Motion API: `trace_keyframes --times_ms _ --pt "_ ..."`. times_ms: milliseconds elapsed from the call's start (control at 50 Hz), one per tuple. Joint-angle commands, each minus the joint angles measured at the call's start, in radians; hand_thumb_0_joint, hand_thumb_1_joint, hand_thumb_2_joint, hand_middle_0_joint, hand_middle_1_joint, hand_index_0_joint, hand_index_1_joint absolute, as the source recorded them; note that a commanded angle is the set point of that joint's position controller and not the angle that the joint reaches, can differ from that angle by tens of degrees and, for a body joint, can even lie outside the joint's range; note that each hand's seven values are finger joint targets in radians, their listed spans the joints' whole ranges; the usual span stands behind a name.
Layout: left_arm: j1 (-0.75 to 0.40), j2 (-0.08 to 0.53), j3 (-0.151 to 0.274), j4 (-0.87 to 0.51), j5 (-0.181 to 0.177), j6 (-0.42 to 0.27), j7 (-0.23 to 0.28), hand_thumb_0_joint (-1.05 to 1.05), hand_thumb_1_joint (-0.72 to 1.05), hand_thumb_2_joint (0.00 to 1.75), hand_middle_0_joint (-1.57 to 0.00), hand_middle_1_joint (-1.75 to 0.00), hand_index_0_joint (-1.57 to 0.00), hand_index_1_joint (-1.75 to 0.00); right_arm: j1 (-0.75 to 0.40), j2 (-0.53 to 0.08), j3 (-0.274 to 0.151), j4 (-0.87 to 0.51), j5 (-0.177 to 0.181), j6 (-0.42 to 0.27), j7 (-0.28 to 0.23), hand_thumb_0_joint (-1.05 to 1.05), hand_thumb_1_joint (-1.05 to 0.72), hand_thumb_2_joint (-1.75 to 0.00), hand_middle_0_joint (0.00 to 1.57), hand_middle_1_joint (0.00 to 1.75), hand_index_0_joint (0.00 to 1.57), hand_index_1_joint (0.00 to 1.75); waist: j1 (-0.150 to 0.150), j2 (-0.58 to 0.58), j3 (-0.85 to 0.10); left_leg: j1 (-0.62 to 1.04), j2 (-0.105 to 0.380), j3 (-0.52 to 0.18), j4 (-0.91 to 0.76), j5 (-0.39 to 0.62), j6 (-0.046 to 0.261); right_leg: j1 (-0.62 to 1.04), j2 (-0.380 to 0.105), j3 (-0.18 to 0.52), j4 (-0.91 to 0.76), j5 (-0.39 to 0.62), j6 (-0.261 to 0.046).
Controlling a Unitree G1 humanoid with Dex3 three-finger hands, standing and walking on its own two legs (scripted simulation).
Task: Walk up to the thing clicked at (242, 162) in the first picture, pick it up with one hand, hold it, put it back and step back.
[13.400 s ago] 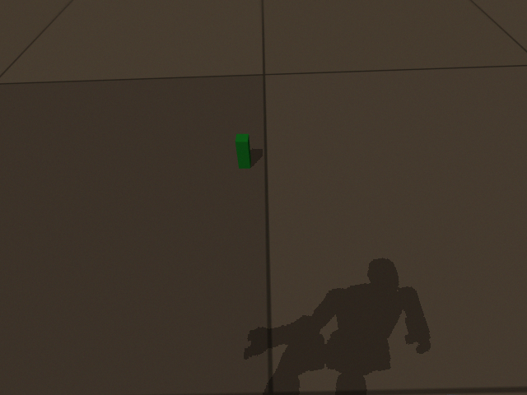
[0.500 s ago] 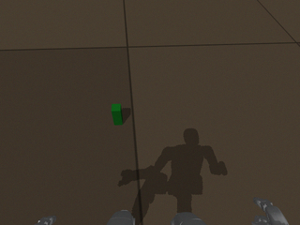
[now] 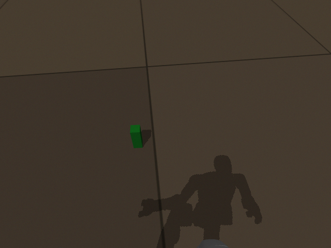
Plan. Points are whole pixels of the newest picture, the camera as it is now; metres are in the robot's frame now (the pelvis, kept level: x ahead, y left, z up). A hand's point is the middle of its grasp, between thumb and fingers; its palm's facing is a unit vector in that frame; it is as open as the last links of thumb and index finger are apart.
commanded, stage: walk up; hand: left
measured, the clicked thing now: (136, 136) +0.86 +0.23 -0.67
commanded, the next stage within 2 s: stand in 0.88 s
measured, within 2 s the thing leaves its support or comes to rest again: neither
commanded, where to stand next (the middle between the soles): +0.54 -0.01 m, yaw +3 degrees
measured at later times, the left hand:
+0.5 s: hand out of the picture +0.12 +0.23 -0.15, palm faces +0.06 -0.94 -0.34, open 7.4 cm
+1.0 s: hand out of the picture +0.09 +0.24 -0.15, palm faces +0.06 -0.94 -0.33, open 7.4 cm
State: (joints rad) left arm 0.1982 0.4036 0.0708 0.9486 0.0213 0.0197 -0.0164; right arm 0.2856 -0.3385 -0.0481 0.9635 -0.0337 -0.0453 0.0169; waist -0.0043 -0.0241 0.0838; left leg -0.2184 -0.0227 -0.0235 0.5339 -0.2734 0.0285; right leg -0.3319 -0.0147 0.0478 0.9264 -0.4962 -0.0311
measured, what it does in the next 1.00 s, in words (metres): steps on the spot: right foot, then left foot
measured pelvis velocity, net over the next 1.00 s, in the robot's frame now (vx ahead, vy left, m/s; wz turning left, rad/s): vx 0.03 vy -0.02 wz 0.05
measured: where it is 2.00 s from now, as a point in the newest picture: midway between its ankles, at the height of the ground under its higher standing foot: outside the picture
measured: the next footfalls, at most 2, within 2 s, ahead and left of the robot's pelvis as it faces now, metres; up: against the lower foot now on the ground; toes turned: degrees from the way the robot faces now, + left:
right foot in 0.20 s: +0.11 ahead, -0.15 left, +0.00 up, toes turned -2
left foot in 0.46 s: +0.04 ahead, +0.10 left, +0.00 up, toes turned +2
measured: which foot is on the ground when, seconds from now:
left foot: down 0.00-0.22, up 0.24-0.44, down 0.46-1.00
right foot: up 0.00-0.18, down 0.20-1.00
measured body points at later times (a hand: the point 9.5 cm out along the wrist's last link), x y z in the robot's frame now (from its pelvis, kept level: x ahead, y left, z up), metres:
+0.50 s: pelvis +0.02 -0.02 -0.01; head +0.04 -0.03 +0.44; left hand +0.12 +0.28 -0.13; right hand +0.10 -0.33 -0.14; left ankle +0.00 +0.10 -0.74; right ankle +0.07 -0.15 -0.73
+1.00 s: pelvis +0.03 -0.02 +0.01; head +0.04 -0.02 +0.46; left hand +0.08 +0.29 -0.12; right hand +0.16 -0.30 -0.12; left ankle +0.00 +0.10 -0.73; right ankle +0.07 -0.15 -0.73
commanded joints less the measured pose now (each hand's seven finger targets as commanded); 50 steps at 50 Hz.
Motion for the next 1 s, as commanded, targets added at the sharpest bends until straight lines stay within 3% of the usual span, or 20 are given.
trace_keyframes --times_ms 0,80,120,160,180,200,220,240,300,360,420,440,460,480,500,560,600,720,860,980 --pt "-0.002 0.166 0.046 -0.079 -0.013 -0.03 0.006 0.0 0.9 0.9 -0.2 -0.3 -0.2 -0.3 -0.036 -0.285 -0.073 -0.078 0.01 -0.038 -0.033 0.0 -0.9 -0.9 0.2 0.3 0.2 0.3 0.021 0.14 -0.021 0.067 0.235 -0.248 -0.209 0.227 0.141 -0.128 -0.044 0.004 -0.03 0.062 0.005" --pt "-0.049 0.133 0.041 -0.078 -0.014 -0.036 0.011 0.0 0.9 0.9 -0.2 -0.3 -0.2 -0.3 -0.054 -0.257 -0.055 -0.086 0.012 -0.018 -0.037 0.0 -0.9 -0.9 0.2 0.3 0.2 0.3 0.004 0.2 -0.062 0.01 0.216 -0.148 -0.117 0.519 0.134 0.036 -0.021 -0.071 -0.225 0.146 0.024" --pt "-0.015 0.132 0.041 -0.055 -0.015 -0.042 0.021 0.0 0.9 0.9 -0.2 -0.3 -0.2 -0.3 -0.094 -0.264 -0.047 -0.095 0.02 0.0 -0.039 0.0 -0.9 -0.9 0.2 0.3 0.2 0.3 0.026 0.202 -0.103 -0.037 0.192 -0.112 -0.035 0.504 0.117 0.156 0.003 -0.101 -0.372 0.28 0.019" --pt "0.01 0.163 0.051 -0.029 -0.005 -0.046 0.029 0.0 0.9 0.9 -0.2 -0.3 -0.2 -0.3 -0.119 -0.218 -0.031 -0.099 0.036 0.018 -0.041 0.0 -0.9 -0.9 0.2 0.3 0.2 0.3 0.055 0.119 -0.135 -0.131 0.133 -0.109 0.053 0.288 0.05 0.288 -0.01 -0.054 -0.458 0.396 0.004" --pt "0.007 0.208 0.061 -0.029 0.006 -0.051 0.032 0.0 0.9 0.9 -0.2 -0.3 -0.2 -0.3 -0.106 -0.18 -0.018 -0.101 0.042 0.021 -0.042 0.0 -0.9 -0.9 0.2 0.3 0.2 0.3 0.053 -0.008 -0.151 -0.216 0.071 -0.104 0.121 0.108 0.015 0.332 -0.119 0.091 -0.482 0.411 -0.025" --pt "-0.021 0.245 0.063 -0.045 0.008 -0.056 0.033 0.0 0.9 0.9 -0.2 -0.3 -0.2 -0.3 -0.063 -0.147 -0.005 -0.097 0.042 0.027 -0.045 0.0 -0.9 -0.9 0.2 0.3 0.2 0.3 0.029 -0.121 -0.153 -0.21 -0.011 -0.084 0.219 -0.131 -0.015 0.262 -0.284 0.31 -0.604 0.305 -0.092" --pt "-0.128 0.279 0.062 -0.071 0.004 -0.054 0.029 0.0 0.9 0.9 -0.2 -0.3 -0.2 -0.3 -0.044 -0.195 -0.024 -0.068 0.032 0.04 -0.052 0.0 -0.9 -0.9 0.2 0.3 0.2 0.3 0.014 -0.131 -0.134 -0.126 0.007 -0.063 0.327 -0.314 -0.022 0.094 -0.378 0.38 -0.634 0.156 -0.199" --pt "-0.169 0.262 0.058 -0.085 0.007 -0.051 0.027 0.0 0.9 0.9 -0.2 -0.3 -0.2 -0.3 -0.027 -0.227 -0.034 -0.042 0.026 0.042 -0.049 0.0 -0.9 -0.9 0.2 0.3 0.2 0.3 0.003 -0.115 -0.082 -0.079 0.033 -0.056 0.349 -0.315 -0.029 0.001 -0.368 0.382 -0.627 0.115 -0.214" --pt "-0.164 0.22 0.049 -0.065 0.007 -0.057 0.029 0.0 0.9 0.9 -0.2 -0.3 -0.2 -0.3 -0.047 -0.219 -0.025 -0.015 0.025 0.036 -0.039 0.0 -0.9 -0.9 0.2 0.3 0.2 0.3 0.009 -0.132 -0.052 -0.13 0.017 -0.062 0.316 -0.259 -0.013 0.042 -0.272 0.215 -0.59 0.248 -0.144" --pt "-0.166 0.224 0.053 -0.054 0.012 -0.057 0.026 0.0 0.9 0.9 -0.2 -0.3 -0.2 -0.3 -0.038 -0.209 -0.022 0.005 0.02 0.029 -0.035 0.0 -0.9 -0.9 0.2 0.3 0.2 0.3 0.016 -0.168 -0.084 -0.098 0.033 -0.01 0.179 -0.215 -0.025 0.082 -0.251 0.183 -0.567 0.263 -0.13" --pt "-0.208 0.194 0.041 -0.055 -0.003 -0.044 0.023 0.0 0.9 0.9 -0.2 -0.3 -0.2 -0.3 0.003 -0.194 -0.026 0.046 0.008 0.015 -0.038 0.0 -0.9 -0.9 0.2 0.3 0.2 0.3 -0.022 -0.126 -0.129 0.023 0.025 0.022 -0.12 0.015 -0.027 0.105 -0.207 0.089 -0.455 0.374 -0.078" --pt "-0.197 0.163 0.032 -0.055 -0.008 -0.041 0.022 0.0 0.9 0.9 -0.2 -0.3 -0.2 -0.3 -0.014 -0.211 -0.035 0.05 0.001 0.008 -0.042 0.0 -0.9 -0.9 0.2 0.3 0.2 0.3 -0.015 -0.085 -0.153 0.086 0.065 -0.047 -0.144 0.126 -0.012 0.076 -0.186 0.064 -0.398 0.461 -0.049" --pt "-0.177 0.134 0.024 -0.053 -0.019 -0.041 0.02 0.0 0.9 0.9 -0.2 -0.3 -0.2 -0.3 -0.046 -0.246 -0.04 0.038 -0.003 0.003 -0.044 0.0 -0.9 -0.9 0.2 0.3 0.2 0.3 0.008 0.018 -0.169 0.091 0.171 -0.183 -0.16 0.265 0.024 0.06 -0.124 0.013 -0.329 0.452 -0.007" --pt "-0.156 0.118 0.017 -0.032 -0.029 -0.037 0.02 0.0 0.9 0.9 -0.2 -0.3 -0.2 -0.3 -0.154 -0.277 -0.039 0.015 0.003 0.001 -0.041 0.0 -0.9 -0.9 0.2 0.3 0.2 0.3 0.049 0.064 -0.14 0.016 0.226 -0.226 -0.165 0.227 0.068 0.073 -0.053 -0.048 -0.365 0.294 0.017" --pt "-0.166 0.143 0.026 -0.008 -0.028 -0.036 0.022 0.0 0.9 0.9 -0.2 -0.3 -0.2 -0.3 -0.21 -0.296 -0.038 0.011 0.008 0.005 -0.035 0.0 -0.9 -0.9 0.2 0.3 0.2 0.3 0.049 0.091 -0.109 -0.078 0.219 -0.2 -0.135 0.182 0.088 0.157 -0.045 -0.05 -0.396 0.214 0.018" --pt "-0.181 0.156 0.025 0.0 -0.017 -0.048 0.018 0.0 0.9 0.9 -0.2 -0.3 -0.2 -0.3 -0.189 -0.233 -0.02 0.032 0.009 0.006 -0.034 0.0 -0.9 -0.9 0.2 0.3 0.2 0.3 0.024 0.074 -0.144 -0.044 0.143 -0.091 -0.124 0.212 0.018 0.227 -0.104 -0.016 -0.446 0.401 -0.014" --pt "-0.168 0.153 0.02 0.015 -0.024 -0.048 0.018 0.0 0.9 0.9 -0.2 -0.3 -0.2 -0.3 -0.179 -0.225 -0.017 0.047 0.014 0.007 -0.036 0.0 -0.9 -0.9 0.2 0.3 0.2 0.3 0.025 0.104 -0.149 -0.031 0.145 -0.104 -0.133 0.256 0.009 0.231 -0.105 -0.028 -0.442 0.432 -0.014" --pt "-0.169 0.15 0.009 0.054 -0.021 -0.046 0.016 0.0 0.9 0.9 -0.2 -0.3 -0.2 -0.3 -0.23 -0.218 -0.012 0.064 0.015 0.014 -0.031 0.0 -0.9 -0.9 0.2 0.3 0.2 0.3 0.029 0.081 -0.109 -0.021 0.156 -0.113 -0.197 0.159 0.007 0.228 -0.108 -0.027 -0.516 0.384 0.001" --pt "-0.161 0.134 -0.018 0.097 -0.014 -0.055 0.015 0.0 0.9 0.9 -0.2 -0.3 -0.2 -0.3 -0.226 -0.21 -0.007 0.08 0.025 0.011 -0.024 0.0 -0.9 -0.9 0.2 0.3 0.2 0.3 -0.001 0.047 -0.116 0.055 0.147 -0.097 -0.239 0.185 -0.007 0.223 -0.125 -0.003 -0.581 0.443 0.005" --pt "-0.151 0.152 -0.026 0.117 -0.014 -0.066 0.019 0.0 0.9 0.9 -0.2 -0.3 -0.2 -0.3 -0.239 -0.213 -0.008 0.089 0.025 0.008 -0.018 0.0 -0.9 -0.9 0.2 0.3 0.2 0.3 0.006 0.032 -0.118 0.098 0.15 -0.084 -0.259 0.246 -0.01 0.247 -0.131 -0.005 -0.608 0.487 0.013"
